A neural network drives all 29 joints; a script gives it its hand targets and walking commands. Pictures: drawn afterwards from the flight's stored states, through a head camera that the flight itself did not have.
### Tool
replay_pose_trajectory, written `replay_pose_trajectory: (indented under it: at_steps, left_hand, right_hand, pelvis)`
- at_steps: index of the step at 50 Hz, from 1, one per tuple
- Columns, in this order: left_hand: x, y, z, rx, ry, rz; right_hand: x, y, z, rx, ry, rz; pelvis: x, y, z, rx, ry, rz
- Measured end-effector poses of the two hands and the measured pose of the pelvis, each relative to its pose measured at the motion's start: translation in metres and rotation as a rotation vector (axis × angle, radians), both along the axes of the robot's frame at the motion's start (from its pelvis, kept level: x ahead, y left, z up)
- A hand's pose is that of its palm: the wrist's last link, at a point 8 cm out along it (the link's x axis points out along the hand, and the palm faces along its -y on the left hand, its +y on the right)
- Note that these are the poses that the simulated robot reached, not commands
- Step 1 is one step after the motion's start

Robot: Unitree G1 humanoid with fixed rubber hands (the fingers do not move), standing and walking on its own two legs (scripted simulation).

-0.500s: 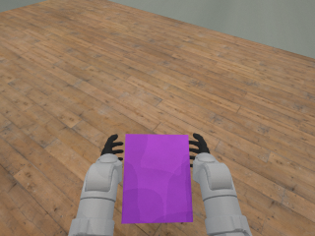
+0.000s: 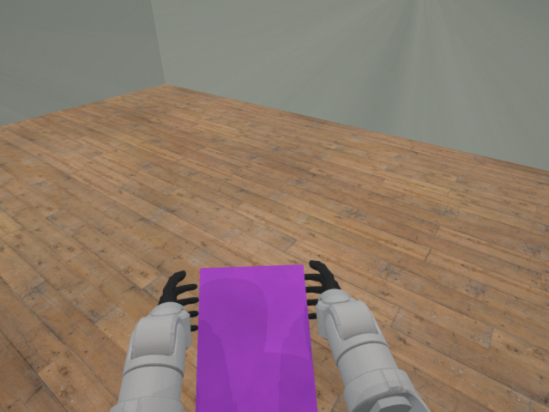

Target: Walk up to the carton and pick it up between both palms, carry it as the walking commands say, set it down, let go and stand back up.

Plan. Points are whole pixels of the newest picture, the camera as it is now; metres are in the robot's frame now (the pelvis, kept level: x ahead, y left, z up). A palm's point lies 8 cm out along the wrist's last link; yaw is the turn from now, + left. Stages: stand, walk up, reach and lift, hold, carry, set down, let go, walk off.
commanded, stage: hold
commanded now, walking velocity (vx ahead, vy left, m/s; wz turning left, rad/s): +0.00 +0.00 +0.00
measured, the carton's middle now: (251, 339) +0.30 +0.09 -0.05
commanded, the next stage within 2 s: set down in 0.62 s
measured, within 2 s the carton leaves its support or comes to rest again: neither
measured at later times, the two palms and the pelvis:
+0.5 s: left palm (198, 309) +0.28 +0.17 +0.05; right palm (352, 302) +0.31 -0.07 +0.06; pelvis -0.04 +0.07 -0.01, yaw -5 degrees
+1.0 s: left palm (200, 342) +0.26 +0.16 -0.01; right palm (351, 351) +0.28 -0.08 -0.02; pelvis -0.02 +0.02 -0.02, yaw -2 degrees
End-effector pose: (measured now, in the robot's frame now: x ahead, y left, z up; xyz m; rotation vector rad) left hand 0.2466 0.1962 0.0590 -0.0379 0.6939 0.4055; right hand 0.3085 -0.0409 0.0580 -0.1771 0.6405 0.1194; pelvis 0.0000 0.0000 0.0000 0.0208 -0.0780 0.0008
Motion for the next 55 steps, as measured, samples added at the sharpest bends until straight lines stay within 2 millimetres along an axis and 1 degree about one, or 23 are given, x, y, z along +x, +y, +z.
replay_pose_trajectory:
  at_steps: [4, 7, 11, 15, 17, 21, 27, 32, 34, 36, 39, 41, 43, 46, 50, 53, 55]
  left_hand:
    - [-0.001, 0.009, 0.005, 0.027, 0.008, 0.040]
    - [0.002, 0.009, 0.003, 0.002, 0.009, 0.027]
    - [0.009, 0.000, -0.003, 0.004, 0.037, -0.022]
    - [0.014, -0.012, -0.010, 0.041, 0.075, -0.095]
    - [0.017, -0.017, -0.012, 0.040, 0.093, -0.120]
    - [0.023, -0.026, -0.013, 0.044, 0.101, -0.159]
    - [0.033, -0.032, -0.013, 0.042, 0.119, -0.221]
    - [0.039, -0.031, -0.013, 0.024, 0.117, -0.255]
    - [0.038, -0.030, -0.011, 0.061, 0.095, -0.271]
    - [0.035, -0.027, -0.012, 0.072, 0.089, -0.268]
    - [0.030, -0.020, -0.023, -0.014, 0.107, -0.219]
    - [0.024, -0.017, -0.033, -0.029, 0.127, -0.195]
    - [0.020, -0.017, -0.043, -0.015, 0.141, -0.186]
    - [0.015, -0.020, -0.059, 0.010, 0.154, -0.162]
    - [0.014, -0.032, -0.073, 0.014, 0.144, -0.138]
    - [0.021, -0.044, -0.079, -0.005, 0.098, -0.127]
    - [0.031, -0.051, -0.080, -0.012, 0.047, -0.138]
  right_hand:
    - [-0.007, 0.011, 0.006, 0.014, 0.010, -0.001]
    - [-0.014, 0.011, 0.004, -0.018, 0.025, -0.052]
    - [-0.020, 0.001, -0.003, -0.048, 0.063, -0.124]
    - [-0.021, -0.011, -0.007, -0.068, 0.088, -0.149]
    - [-0.019, -0.017, -0.007, -0.089, 0.097, -0.143]
    - [-0.009, -0.026, 0.000, -0.104, 0.095, -0.131]
    - [0.006, -0.034, 0.009, -0.096, 0.053, -0.166]
    - [0.017, -0.031, 0.019, -0.053, -0.022, -0.179]
    - [0.017, -0.027, 0.024, -0.082, -0.080, -0.184]
    - [0.010, -0.021, 0.025, -0.081, -0.113, -0.217]
    - [0.000, -0.013, 0.015, -0.066, -0.074, -0.267]
    - [-0.006, -0.011, 0.002, -0.076, -0.035, -0.270]
    - [-0.011, -0.012, -0.015, -0.064, 0.011, -0.248]
    - [-0.017, -0.020, -0.043, -0.028, 0.067, -0.199]
    - [-0.026, -0.039, -0.079, 0.009, 0.135, -0.146]
    - [-0.030, -0.051, -0.100, -0.018, 0.157, -0.166]
    - [-0.031, -0.055, -0.109, -0.032, 0.156, -0.193]
  pelvis:
    - [-0.005, 0.011, -0.001, -0.015, -0.053, 0.021]
    - [-0.011, 0.019, -0.002, -0.024, -0.088, 0.017]
    - [-0.020, 0.033, -0.005, -0.030, -0.116, -0.012]
    - [-0.029, 0.048, -0.008, -0.031, -0.128, -0.057]
    - [-0.032, 0.054, -0.009, -0.031, -0.128, -0.074]
    - [-0.037, 0.065, -0.013, -0.032, -0.122, -0.089]
    - [-0.035, 0.074, -0.013, -0.024, -0.094, -0.101]
    - [-0.026, 0.074, -0.009, -0.016, -0.044, -0.097]
    - [-0.021, 0.071, -0.006, -0.014, -0.046, -0.088]
    - [-0.015, 0.066, -0.003, -0.010, -0.051, -0.079]
    - [-0.009, 0.055, -0.003, -0.004, -0.075, -0.066]
    - [-0.008, 0.049, -0.005, -0.006, -0.098, -0.055]
    - [-0.008, 0.042, -0.007, -0.005, -0.114, -0.052]
    - [-0.011, 0.034, -0.012, -0.006, -0.120, -0.050]
    - [-0.016, 0.022, -0.018, 0.000, -0.094, -0.034]
    - [-0.022, 0.012, -0.024, 0.008, -0.050, -0.018]
    - [-0.026, 0.006, -0.028, 0.011, -0.011, -0.013]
